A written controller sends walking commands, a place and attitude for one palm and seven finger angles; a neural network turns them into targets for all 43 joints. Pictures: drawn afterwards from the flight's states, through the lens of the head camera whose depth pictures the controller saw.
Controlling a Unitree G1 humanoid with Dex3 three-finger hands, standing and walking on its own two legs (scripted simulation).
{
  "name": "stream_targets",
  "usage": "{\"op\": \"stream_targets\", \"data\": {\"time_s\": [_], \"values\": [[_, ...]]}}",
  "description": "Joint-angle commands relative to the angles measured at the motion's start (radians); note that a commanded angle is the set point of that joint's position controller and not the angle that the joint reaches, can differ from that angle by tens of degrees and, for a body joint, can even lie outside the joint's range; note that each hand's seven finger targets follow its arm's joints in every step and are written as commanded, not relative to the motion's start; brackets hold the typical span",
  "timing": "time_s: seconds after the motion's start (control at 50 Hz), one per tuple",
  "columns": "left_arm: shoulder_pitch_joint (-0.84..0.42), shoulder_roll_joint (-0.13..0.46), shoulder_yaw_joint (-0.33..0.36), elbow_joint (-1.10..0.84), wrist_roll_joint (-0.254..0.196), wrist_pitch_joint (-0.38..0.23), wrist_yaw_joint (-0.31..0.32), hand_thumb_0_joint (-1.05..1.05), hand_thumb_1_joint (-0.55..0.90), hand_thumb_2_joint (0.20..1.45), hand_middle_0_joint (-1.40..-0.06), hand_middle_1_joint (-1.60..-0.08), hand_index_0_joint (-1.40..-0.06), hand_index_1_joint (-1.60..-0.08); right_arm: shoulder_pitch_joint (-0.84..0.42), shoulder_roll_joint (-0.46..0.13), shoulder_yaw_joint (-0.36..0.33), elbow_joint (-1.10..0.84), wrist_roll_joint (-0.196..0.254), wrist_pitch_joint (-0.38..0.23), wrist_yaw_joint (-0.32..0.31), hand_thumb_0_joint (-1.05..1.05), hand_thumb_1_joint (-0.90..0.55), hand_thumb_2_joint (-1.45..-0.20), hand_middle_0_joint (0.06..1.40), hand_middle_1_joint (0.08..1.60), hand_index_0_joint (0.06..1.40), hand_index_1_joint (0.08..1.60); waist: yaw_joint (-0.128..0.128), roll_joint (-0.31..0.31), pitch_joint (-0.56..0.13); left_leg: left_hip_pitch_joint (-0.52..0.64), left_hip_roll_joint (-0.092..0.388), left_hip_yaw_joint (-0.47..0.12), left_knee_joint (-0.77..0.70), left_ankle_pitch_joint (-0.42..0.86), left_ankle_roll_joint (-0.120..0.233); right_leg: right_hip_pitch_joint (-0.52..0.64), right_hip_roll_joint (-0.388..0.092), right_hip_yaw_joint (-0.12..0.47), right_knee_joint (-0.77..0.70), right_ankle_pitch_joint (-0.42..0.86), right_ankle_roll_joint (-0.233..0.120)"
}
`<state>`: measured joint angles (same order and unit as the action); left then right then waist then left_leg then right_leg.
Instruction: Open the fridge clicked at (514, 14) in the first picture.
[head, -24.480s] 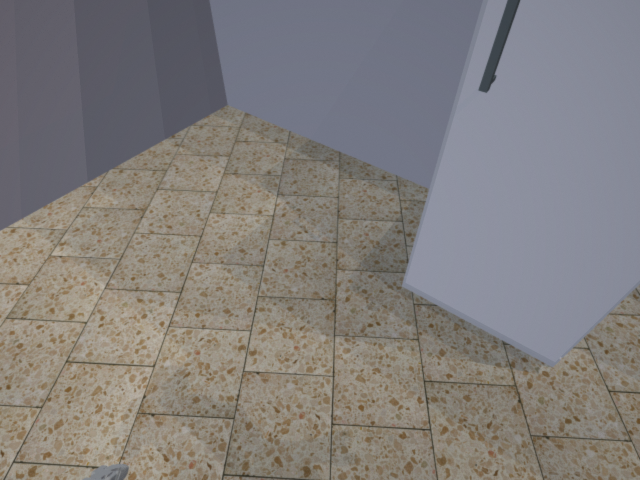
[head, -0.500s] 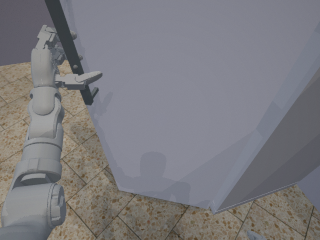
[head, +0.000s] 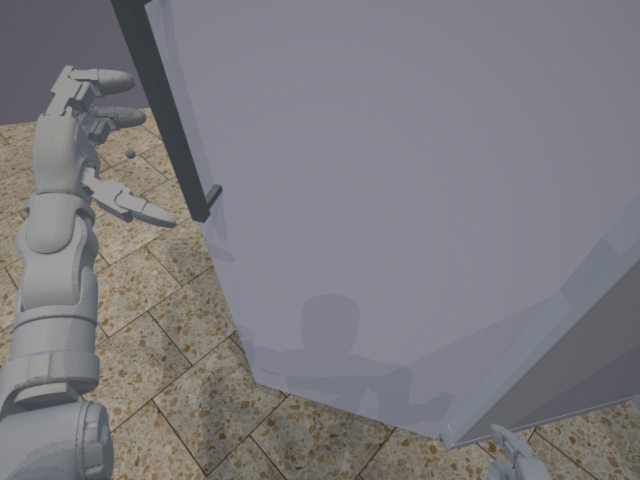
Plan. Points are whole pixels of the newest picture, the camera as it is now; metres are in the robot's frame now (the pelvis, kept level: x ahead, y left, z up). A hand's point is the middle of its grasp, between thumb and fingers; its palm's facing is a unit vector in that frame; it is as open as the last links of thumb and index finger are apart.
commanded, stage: slip the hand off the handle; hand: left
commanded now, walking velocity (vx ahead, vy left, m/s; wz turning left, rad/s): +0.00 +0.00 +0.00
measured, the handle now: (182, 121) +0.44 +0.19 +0.24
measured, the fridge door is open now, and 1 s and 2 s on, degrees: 60 60 60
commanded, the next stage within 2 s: draw the hand back to the body in 1.16 s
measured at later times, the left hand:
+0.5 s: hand (72, 152) +0.39 +0.29 +0.23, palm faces +0.20 -0.96 -0.19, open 14.7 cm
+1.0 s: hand (44, 208) +0.30 +0.28 +0.23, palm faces +0.21 -0.96 -0.21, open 14.7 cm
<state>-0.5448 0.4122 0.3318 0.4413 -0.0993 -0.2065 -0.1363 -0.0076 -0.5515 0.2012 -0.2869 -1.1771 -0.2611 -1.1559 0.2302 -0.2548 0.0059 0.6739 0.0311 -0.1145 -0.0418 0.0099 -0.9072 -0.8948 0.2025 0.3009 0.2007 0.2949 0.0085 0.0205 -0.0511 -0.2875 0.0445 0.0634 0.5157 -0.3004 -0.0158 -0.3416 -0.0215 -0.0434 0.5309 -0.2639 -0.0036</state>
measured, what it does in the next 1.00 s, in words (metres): stands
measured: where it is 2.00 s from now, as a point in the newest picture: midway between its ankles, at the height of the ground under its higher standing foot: outside the picture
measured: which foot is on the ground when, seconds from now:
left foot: down 0.00-1.00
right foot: down 0.00-1.00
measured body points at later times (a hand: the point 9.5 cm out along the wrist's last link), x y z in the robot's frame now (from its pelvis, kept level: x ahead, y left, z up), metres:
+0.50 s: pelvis +0.00 +0.03 +0.00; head +0.02 +0.03 +0.44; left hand +0.37 +0.34 +0.24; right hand +0.08 -0.23 -0.12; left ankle -0.03 +0.13 -0.73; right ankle +0.00 -0.11 -0.73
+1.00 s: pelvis -0.01 +0.01 +0.00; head -0.01 +0.00 +0.45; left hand +0.29 +0.33 +0.24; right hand +0.18 -0.21 -0.09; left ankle -0.03 +0.13 -0.73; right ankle +0.00 -0.11 -0.73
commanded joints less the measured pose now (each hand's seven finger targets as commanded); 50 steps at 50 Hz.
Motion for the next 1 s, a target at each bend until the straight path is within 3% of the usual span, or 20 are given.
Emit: {"op": "stream_targets", "data": {"time_s": [0.0, 0.04, 0.1, 0.14, 0.2, 0.24, 0.3, 0.4, 0.44, 0.46, 0.54, 0.62, 0.66, 0.68, 0.72, 0.74, 0.78, 0.86, 0.9, 0.98], "values": [[-0.465, 0.253, 0.054, -0.239, -0.027, -0.064, -0.036, 0.0, -0.55, 0.2, -0.25, -1.15, -0.25, -1.15, 0.022, -0.125, -0.051, -0.113, 0.008, -0.038, -0.027, 0.0, -0.9, -0.9, 0.2, 0.3, 0.2, 0.3, -0.021, 0.037, -0.323, 0.099, -0.042, 0.001, -0.005, 0.36, 0.041, 0.172, 0.007, 0.04, -0.021, 0.437, -0.014], [-0.5, 0.214, -0.006, -0.242, -0.018, -0.083, -0.053, 0.0, -0.55, 0.2, -0.25, -1.15, -0.25, -1.15, 0.028, -0.117, -0.045, -0.116, 0.007, -0.044, -0.024, 0.0, -0.9, -0.9, 0.2, 0.3, 0.2, 0.3, -0.037, 0.079, -0.312, 0.118, -0.04, -0.015, 0.008, 0.366, 0.036, 0.121, 0.013, 0.03, -0.017, 0.395, -0.019], [-0.467, 0.254, 0.032, -0.214, -0.021, -0.094, -0.064, 0.0, -0.55, 0.2, -0.25, -1.15, -0.25, -1.15, 0.041, -0.13, -0.049, -0.111, 0.002, -0.041, -0.03, 0.0, -0.9, -0.9, 0.2, 0.3, 0.2, 0.3, -0.029, 0.06, -0.31, 0.117, -0.031, -0.031, 0.016, 0.379, 0.033, 0.103, 0.015, 0.021, -0.01, 0.368, -0.024], [-0.487, 0.229, 0.009, -0.16, -0.037, -0.084, -0.077, 0.0, -0.55, 0.2, -0.25, -1.15, -0.25, -1.15, 0.042, -0.13, -0.041, -0.109, 0.007, -0.041, -0.032, 0.0, -0.9, -0.9, 0.2, 0.3, 0.2, 0.3, -0.04, 0.022, -0.27, 0.093, -0.029, -0.045, 0.008, 0.334, 0.028, 0.075, 0.016, 0.014, -0.015, 0.319, -0.023], [-0.451, 0.309, 0.096, -0.096, -0.052, -0.069, -0.085, 0.0, -0.55, 0.2, -0.25, -1.15, -0.25, -1.15, 0.045, -0.146, -0.041, -0.105, 0.005, -0.032, -0.042, 0.0, -0.9, -0.9, 0.2, 0.3, 0.2, 0.3, -0.017, -0.014, -0.264, 0.056, -0.026, -0.048, -0.002, 0.309, 0.027, 0.093, 0.013, 0.012, -0.015, 0.294, -0.025], [-0.48, 0.292, 0.078, -0.129, -0.05, -0.069, -0.086, 0.0, -0.55, 0.2, -0.25, -1.15, -0.25, -1.15, 0.044, -0.134, -0.036, -0.118, 0.002, -0.036, -0.038, 0.0, -0.9, -0.9, 0.2, 0.3, 0.2, 0.3, -0.012, 0.034, -0.287, 0.066, -0.03, -0.053, -0.002, 0.331, 0.021, 0.095, 0.011, 0.011, -0.006, 0.301, -0.027], [-0.465, 0.367, 0.139, -0.128, -0.038, -0.086, -0.081, 0.0, -0.55, 0.2, -0.25, -1.15, -0.25, -1.15, 0.062, -0.144, -0.039, -0.116, -0.006, -0.031, -0.04, 0.0, -0.9, -0.9, 0.2, 0.3, 0.2, 0.3, -0.003, 0.032, -0.294, 0.058, -0.024, -0.052, 0.005, 0.351, 0.021, 0.099, 0.013, 0.011, 0.0, 0.302, -0.028], [-0.426, 0.402, 0.175, -0.141, -0.037, -0.121, -0.104, 0.0, -0.55, 0.2, -0.25, -1.15, -0.25, -1.15, 0.084, -0.148, -0.046, -0.123, -0.011, -0.028, -0.038, 0.0, -0.9, -0.9, 0.2, 0.3, 0.2, 0.3, -0.001, 0.043, -0.322, 0.07, -0.017, -0.059, 0.01, 0.374, 0.017, 0.095, 0.021, 0.011, 0.007, 0.295, -0.03], [-0.435, 0.396, 0.158, -0.127, -0.045, -0.116, -0.127, 0.0, -0.55, 0.2, -0.25, -1.15, -0.25, -1.15, 0.084, -0.148, -0.042, -0.125, -0.005, -0.027, -0.039, 0.0, -0.9, -0.9, 0.2, 0.3, 0.2, 0.3, -0.01, 0.06, -0.297, 0.061, -0.016, -0.065, 0.005, 0.346, 0.014, 0.07, 0.023, 0.01, 0.003, 0.264, -0.03], [-0.428, 0.349, 0.121, -0.128, -0.057, -0.109, -0.142, 0.0, -0.55, 0.2, -0.25, -1.15, -0.25, -1.15, 0.079, -0.146, -0.042, -0.13, -0.003, -0.029, -0.04, 0.0, -0.9, -0.9, 0.2, 0.3, 0.2, 0.3, -0.018, 0.069, -0.282, 0.061, -0.017, -0.062, 0.003, 0.307, 0.017, 0.049, 0.023, 0.01, -0.005, 0.234, -0.027], [-0.35, 0.293, 0.082, -0.221, -0.088, -0.089, -0.172, 0.0, -0.55, 0.2, -0.25, -1.15, -0.25, -1.15, 0.065, -0.144, -0.044, -0.152, 0.003, -0.035, -0.041, 0.0, -0.9, -0.9, 0.2, 0.3, 0.2, 0.3, -0.008, 0.107, -0.3, 0.104, -0.014, -0.076, 0.001, 0.332, 0.011, 0.044, 0.026, 0.003, -0.006, 0.225, -0.03], [-0.303, 0.32, 0.13, -0.298, -0.11, -0.064, -0.156, 0.0, -0.55, 0.2, -0.25, -1.15, -0.25, -1.15, 0.053, -0.146, -0.041, -0.157, 0.002, -0.041, -0.046, 0.0, -0.9, -0.9, 0.2, 0.3, 0.2, 0.3, 0.007, 0.069, -0.283, 0.091, -0.011, -0.083, -0.006, 0.34, 0.006, 0.061, 0.025, -0.004, -0.008, 0.237, -0.03], [-0.265, 0.294, 0.126, -0.323, -0.117, -0.052, -0.14, 0.0, -0.55, 0.2, -0.25, -1.15, -0.25, -1.15, 0.034, -0.139, -0.035, -0.165, 0.002, -0.049, -0.045, 0.0, -0.9, -0.9, 0.2, 0.3, 0.2, 0.3, 0.015, 0.05, -0.245, 0.07, -0.013, -0.086, -0.017, 0.301, 0.006, 0.06, 0.024, -0.007, -0.013, 0.211, -0.03], [-0.24, 0.332, 0.174, -0.331, -0.118, -0.049, -0.128, 0.0, -0.55, 0.2, -0.25, -1.15, -0.25, -1.15, 0.028, -0.142, -0.037, -0.163, 0.001, -0.051, -0.047, 0.0, -0.9, -0.9, 0.2, 0.3, 0.2, 0.3, 0.023, 0.035, -0.243, 0.06, -0.013, -0.083, -0.019, 0.285, 0.009, 0.072, 0.024, -0.006, -0.014, 0.209, -0.03], [-0.202, 0.342, 0.189, -0.383, -0.109, -0.044, -0.111, 0.0, -0.55, 0.2, -0.25, -1.15, -0.25, -1.15, 0.016, -0.134, -0.032, -0.172, -0.001, -0.053, -0.047, 0.0, -0.9, -0.9, 0.2, 0.3, 0.2, 0.3, 0.036, 0.054, -0.27, 0.068, -0.017, -0.073, -0.019, 0.314, 0.011, 0.105, 0.02, -0.005, -0.007, 0.237, -0.03], [-0.203, 0.314, 0.166, -0.406, -0.107, -0.04, -0.107, 0.0, -0.55, 0.2, -0.25, -1.15, -0.25, -1.15, 0.002, -0.128, -0.03, -0.177, -0.001, -0.059, -0.045, 0.0, -0.9, -0.9, 0.2, 0.3, 0.2, 0.3, 0.031, 0.067, -0.262, 0.072, -0.019, -0.069, -0.018, 0.309, 0.01, 0.096, 0.019, -0.002, -0.01, 0.238, -0.028], [-0.149, 0.327, 0.19, -0.423, -0.104, -0.034, -0.098, 0.0, -0.55, 0.2, -0.25, -1.15, -0.25, -1.15, -0.007, -0.126, -0.029, -0.177, -0.002, -0.064, -0.045, 0.0, -0.9, -0.9, 0.2, 0.3, 0.2, 0.3, 0.036, 0.055, -0.258, 0.069, -0.018, -0.065, -0.016, 0.308, 0.011, 0.104, 0.019, -0.002, -0.01, 0.243, -0.027], [-0.106, 0.261, 0.128, -0.498, -0.112, -0.022, -0.115, 0.0, -0.55, 0.2, -0.25, -1.15, -0.25, -1.15, -0.041, -0.116, -0.022, -0.189, 0.003, -0.079, -0.044, 0.0, -0.9, -0.9, 0.2, 0.3, 0.2, 0.3, 0.029, 0.078, -0.237, 0.089, -0.018, -0.059, -0.014, 0.289, 0.015, 0.093, 0.017, 0.0, -0.018, 0.24, -0.024], [-0.069, 0.255, 0.127, -0.485, -0.122, -0.01, -0.125, 0.0, -0.55, 0.2, -0.25, -1.15, -0.25, -1.15, -0.046, -0.121, -0.019, -0.183, 0.005, -0.082, -0.05, 0.0, -0.9, -0.9, 0.2, 0.3, 0.2, 0.3, 0.027, 0.029, -0.209, 0.074, -0.017, -0.059, -0.017, 0.258, 0.023, 0.097, 0.014, 0.001, -0.031, 0.226, -0.023], [-0.032, 0.262, 0.142, -0.496, -0.148, 0.022, -0.15, 0.0, -0.55, 0.2, -0.25, -1.15, -0.25, -1.15, -0.067, -0.118, -0.011, -0.183, 0.011, -0.091, -0.064, 0.0, -0.9, -0.9, 0.2, 0.3, 0.2, 0.3, 0.026, 0.006, -0.178, 0.055, -0.026, -0.057, -0.023, 0.205, 0.029, 0.101, 0.01, 0.002, -0.045, 0.205, -0.016]]}}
